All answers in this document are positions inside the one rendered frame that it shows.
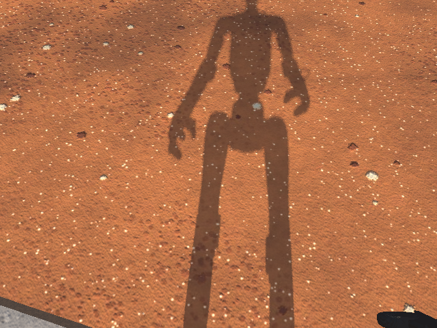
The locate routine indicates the robot right hand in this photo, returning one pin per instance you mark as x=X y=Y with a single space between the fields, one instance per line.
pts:
x=406 y=320

